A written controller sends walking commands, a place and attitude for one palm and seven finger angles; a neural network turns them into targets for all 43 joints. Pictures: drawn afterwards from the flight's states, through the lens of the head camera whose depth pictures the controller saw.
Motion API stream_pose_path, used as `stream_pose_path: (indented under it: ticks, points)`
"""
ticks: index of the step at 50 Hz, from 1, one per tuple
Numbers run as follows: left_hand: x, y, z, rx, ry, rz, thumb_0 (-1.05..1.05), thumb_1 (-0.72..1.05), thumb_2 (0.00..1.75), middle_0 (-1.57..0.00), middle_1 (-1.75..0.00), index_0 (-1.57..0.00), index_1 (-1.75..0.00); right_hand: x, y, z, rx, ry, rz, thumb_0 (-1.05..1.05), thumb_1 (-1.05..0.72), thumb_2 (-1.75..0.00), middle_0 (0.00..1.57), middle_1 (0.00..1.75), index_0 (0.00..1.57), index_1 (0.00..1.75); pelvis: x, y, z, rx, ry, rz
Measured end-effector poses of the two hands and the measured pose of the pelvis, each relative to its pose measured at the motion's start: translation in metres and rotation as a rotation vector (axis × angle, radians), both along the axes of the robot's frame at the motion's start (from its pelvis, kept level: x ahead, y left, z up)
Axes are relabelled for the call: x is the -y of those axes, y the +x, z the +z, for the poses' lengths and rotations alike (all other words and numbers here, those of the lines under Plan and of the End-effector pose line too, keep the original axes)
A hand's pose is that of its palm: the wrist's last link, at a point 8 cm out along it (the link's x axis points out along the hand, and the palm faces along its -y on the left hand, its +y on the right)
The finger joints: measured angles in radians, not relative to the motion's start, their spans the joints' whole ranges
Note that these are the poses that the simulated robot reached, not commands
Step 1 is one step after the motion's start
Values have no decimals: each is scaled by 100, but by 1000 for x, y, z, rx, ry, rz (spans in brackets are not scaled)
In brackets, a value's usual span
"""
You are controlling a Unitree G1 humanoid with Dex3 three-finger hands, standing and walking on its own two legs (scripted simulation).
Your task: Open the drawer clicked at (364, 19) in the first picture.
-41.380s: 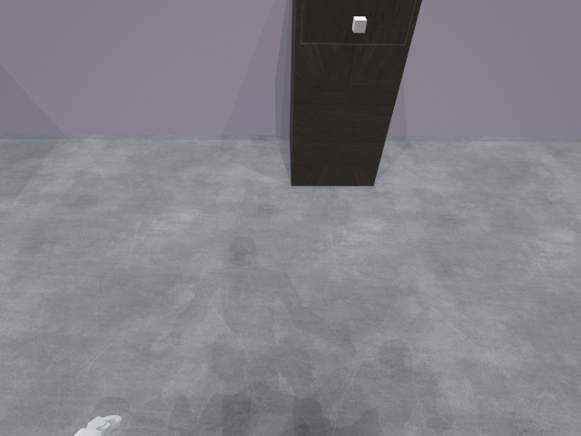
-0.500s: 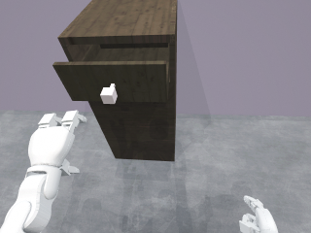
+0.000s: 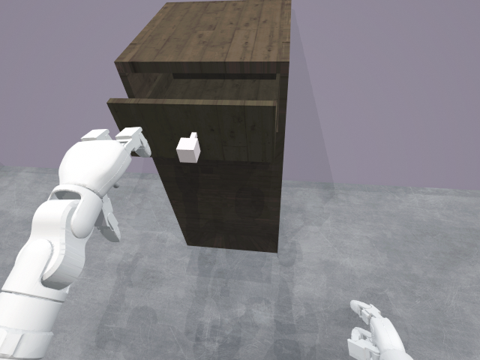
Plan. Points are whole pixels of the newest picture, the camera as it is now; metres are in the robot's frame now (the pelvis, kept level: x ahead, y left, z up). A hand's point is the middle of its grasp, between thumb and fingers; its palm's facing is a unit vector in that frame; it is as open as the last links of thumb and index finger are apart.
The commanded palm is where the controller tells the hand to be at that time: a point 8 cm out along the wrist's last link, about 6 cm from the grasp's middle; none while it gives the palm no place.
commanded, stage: raise the hand with hooked fingers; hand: left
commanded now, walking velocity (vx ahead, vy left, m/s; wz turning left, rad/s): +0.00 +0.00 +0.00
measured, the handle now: (190, 144) +0.55 +0.21 +0.03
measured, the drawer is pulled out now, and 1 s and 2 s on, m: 0.13 0.13 0.13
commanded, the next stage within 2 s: move the hooked fingers above the handle in 0.26 s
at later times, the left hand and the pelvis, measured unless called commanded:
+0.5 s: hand (139, 198) +0.31 +0.21 +0.12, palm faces -0.01 -0.05 -1.00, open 13.9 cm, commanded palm +0.30 +0.22 +0.20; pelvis +0.00 -0.03 +0.00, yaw +1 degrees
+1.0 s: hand (163, 173) +0.38 +0.20 +0.11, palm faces -0.02 -0.05 -1.00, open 13.8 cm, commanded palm +0.36 +0.22 +0.18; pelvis +0.02 -0.02 +0.00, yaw +0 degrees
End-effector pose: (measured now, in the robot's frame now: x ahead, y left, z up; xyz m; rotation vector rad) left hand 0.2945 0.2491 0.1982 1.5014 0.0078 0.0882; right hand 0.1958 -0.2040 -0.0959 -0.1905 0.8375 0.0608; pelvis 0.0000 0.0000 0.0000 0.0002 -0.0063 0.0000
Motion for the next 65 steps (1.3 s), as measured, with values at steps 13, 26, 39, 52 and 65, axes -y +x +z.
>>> stream_pose_path:
  ticks: [13, 26, 39, 52, 65]
  points:
    - [20, -13, 4, 94, 6, -88, 0, -49, 30, -33, -120, -32, -120, 30, -20, -9, -45, -29, -36, 2, -90, -90, 20, 30, 20, 30, 12, -3, 0, -4, 3, 1]
    - [36, -1, -23, -70, 20, -51, 0, -49, 30, -32, -120, -32, -120, 37, 1, -1, 27, -20, -35, 2, -90, -90, 20, 30, 20, 30, 27, -4, 0, -5, 9, 10]
    - [25, 42, -8, 1, 33, -3, 0, -49, 30, -32, -120, -32, -120, 58, -15, -13, -59, -47, -90, 1, -90, -90, 20, 30, 20, 30, 31, 5, -1, -43, 8, 8]
    - [43, 71, -29, -24, 15, -139, 0, -49, 30, -32, -120, -32, -120, 63, -34, -22, -138, -77, -161, 1, -90, -90, 20, 30, 20, 30, 22, 18, -4, -83, 7, -6]
    - [25, 108, -39, -96, 46, -27, 0, -49, 30, -32, -120, -31, -120, 55, -37, -26, -185, -71, -180, 1, -90, -90, 20, 30, 20, 30, 13, 25, -6, -119, 2, -2]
